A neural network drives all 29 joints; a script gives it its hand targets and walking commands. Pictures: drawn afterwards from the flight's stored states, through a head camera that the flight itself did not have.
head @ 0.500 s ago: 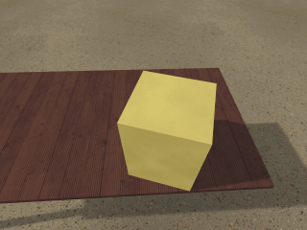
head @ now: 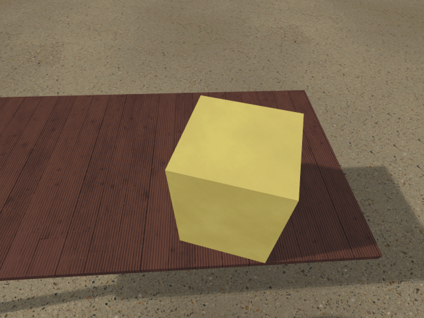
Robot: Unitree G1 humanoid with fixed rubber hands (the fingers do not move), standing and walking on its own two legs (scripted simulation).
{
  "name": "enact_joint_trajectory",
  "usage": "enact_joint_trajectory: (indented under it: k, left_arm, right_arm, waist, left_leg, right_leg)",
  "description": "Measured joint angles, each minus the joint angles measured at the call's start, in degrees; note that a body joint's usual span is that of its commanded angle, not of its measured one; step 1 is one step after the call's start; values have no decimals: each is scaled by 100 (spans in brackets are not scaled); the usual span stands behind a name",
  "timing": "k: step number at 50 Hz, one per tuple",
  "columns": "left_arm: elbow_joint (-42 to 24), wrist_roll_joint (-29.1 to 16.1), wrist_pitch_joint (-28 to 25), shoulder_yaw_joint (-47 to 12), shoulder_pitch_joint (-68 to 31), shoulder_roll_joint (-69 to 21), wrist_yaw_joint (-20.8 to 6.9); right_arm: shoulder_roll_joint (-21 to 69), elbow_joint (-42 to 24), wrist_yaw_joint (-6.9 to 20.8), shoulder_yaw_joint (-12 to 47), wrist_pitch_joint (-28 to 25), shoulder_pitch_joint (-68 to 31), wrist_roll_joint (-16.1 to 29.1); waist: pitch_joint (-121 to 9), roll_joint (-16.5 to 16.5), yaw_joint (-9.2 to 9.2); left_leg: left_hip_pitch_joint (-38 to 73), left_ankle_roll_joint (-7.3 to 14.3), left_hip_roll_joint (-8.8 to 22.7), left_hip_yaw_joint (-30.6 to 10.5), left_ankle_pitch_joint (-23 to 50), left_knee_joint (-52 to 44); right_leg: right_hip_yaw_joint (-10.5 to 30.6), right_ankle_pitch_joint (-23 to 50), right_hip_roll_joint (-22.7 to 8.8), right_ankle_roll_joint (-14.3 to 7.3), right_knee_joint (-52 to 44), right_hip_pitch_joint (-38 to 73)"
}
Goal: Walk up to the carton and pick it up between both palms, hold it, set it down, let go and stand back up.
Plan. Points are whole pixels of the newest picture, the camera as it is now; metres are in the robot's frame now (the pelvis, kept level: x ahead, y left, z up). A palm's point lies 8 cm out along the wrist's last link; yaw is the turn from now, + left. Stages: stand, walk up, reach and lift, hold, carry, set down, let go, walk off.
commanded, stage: stand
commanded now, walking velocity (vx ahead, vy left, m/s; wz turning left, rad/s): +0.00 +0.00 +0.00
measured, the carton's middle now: (234, 184) +0.38 -0.03 +0.00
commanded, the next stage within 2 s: none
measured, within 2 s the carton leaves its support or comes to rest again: neither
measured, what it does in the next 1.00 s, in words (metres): stands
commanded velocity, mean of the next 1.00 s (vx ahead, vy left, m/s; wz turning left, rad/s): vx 0.00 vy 0.00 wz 0.00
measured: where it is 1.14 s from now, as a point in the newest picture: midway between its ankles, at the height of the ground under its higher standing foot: outside the picture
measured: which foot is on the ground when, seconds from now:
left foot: down 0.00-1.00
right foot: down 0.00-1.00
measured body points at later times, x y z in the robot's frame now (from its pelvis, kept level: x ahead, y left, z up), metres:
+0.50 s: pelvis +0.01 +0.00 +0.00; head +0.02 +0.00 +0.45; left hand -0.02 +0.22 -0.16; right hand +0.00 -0.22 -0.16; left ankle +0.02 +0.09 -0.74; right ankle -0.06 -0.14 -0.74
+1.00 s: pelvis +0.01 -0.01 +0.00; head +0.02 -0.01 +0.45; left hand -0.02 +0.21 -0.16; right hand +0.00 -0.23 -0.16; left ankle +0.02 +0.09 -0.74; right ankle -0.06 -0.14 -0.74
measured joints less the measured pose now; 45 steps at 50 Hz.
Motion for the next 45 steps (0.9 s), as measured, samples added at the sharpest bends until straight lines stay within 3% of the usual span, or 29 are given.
enact_joint_trajectory:
  k: [45]
  left_arm:
    - [47, -7, -11, -4, -54, -23, 6]
  right_arm:
    - [3, 43, -3, -26, -24, -65, 1]
  waist:
    - [28, 8, 6]
  left_leg:
    - [115, -34, 6, -19, -46, -41]
  right_leg:
    - [-20, -48, 8, -33, -52, 124]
